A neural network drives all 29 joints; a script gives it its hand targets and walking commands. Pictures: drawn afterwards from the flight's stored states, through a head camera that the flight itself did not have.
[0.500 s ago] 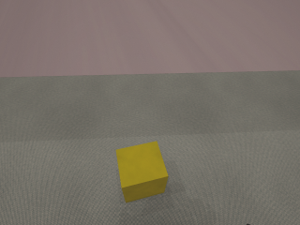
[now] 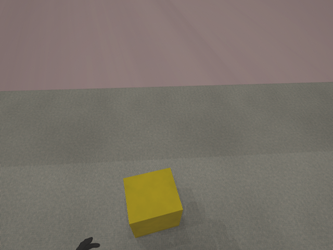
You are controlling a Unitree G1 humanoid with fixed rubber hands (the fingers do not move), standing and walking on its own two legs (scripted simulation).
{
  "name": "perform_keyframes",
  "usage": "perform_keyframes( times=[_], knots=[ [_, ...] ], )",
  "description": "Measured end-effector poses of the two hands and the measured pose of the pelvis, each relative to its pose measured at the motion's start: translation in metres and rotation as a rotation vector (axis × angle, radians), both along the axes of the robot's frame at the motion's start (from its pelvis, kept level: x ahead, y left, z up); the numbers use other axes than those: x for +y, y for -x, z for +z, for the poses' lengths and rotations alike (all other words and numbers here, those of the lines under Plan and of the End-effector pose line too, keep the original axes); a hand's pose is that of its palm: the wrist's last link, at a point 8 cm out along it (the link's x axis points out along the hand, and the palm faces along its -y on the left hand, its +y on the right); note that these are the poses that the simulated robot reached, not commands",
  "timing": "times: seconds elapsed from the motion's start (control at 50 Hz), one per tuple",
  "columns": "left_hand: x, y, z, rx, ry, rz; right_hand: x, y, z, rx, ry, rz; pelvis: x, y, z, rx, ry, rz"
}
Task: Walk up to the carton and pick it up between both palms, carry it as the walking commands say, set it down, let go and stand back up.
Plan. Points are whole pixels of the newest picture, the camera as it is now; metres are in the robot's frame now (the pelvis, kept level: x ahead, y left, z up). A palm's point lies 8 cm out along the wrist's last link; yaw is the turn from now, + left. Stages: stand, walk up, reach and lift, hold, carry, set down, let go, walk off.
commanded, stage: walk up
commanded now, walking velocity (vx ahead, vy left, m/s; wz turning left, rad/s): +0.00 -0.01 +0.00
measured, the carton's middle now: (152, 203) +0.44 +0.11 -0.64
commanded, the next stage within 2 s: none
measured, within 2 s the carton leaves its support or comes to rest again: neither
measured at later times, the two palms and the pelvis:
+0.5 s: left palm out of the picture +0.06 +0.31 -0.09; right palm out of the picture +0.10 -0.23 -0.13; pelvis +0.00 +0.01 +0.00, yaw +5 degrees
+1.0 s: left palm out of the picture +0.02 +0.41 -0.13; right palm out of the picture +0.07 -0.09 -0.07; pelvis -0.03 +0.16 +0.01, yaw +7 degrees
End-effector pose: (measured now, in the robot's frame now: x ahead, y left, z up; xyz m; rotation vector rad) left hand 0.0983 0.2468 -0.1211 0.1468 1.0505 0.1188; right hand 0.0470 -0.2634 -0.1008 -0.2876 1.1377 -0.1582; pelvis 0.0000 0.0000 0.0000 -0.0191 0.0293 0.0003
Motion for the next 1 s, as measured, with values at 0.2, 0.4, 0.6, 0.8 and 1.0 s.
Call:
perform_keyframes(
  times=[0.2, 0.4, 0.6, 0.8, 1.0],
  knots=[
    [-0.028, -0.024, 0.009, -0.036, -0.040, 0.011, -0.009, -0.032, -0.025, -0.036, -0.078, -0.011, -0.021, -0.020, -0.007, -0.023, -0.021, -0.008],
    [0.006, -0.001, 0.018, -0.023, -0.132, 0.080, 0.002, -0.036, -0.028, 0.018, -0.086, 0.040, -0.012, -0.013, -0.005, -0.028, -0.038, 0.046],
    [0.105, 0.056, 0.023, 0.012, -0.226, 0.133, 0.073, -0.057, -0.027, -0.035, -0.101, 0.128, 0.051, 0.015, -0.010, -0.041, -0.035, 0.109],
    [0.147, 0.069, -0.012, 0.063, -0.019, 0.132, 0.139, -0.026, 0.011, -0.034, 0.015, 0.129, 0.126, 0.029, 0.000, -0.014, 0.079, 0.112],
    [0.167, 0.079, -0.013, 0.097, 0.057, 0.152, 0.175, -0.027, 0.032, -0.042, 0.073, 0.134, 0.162, 0.031, 0.013, 0.008, 0.116, 0.130]
  ],
)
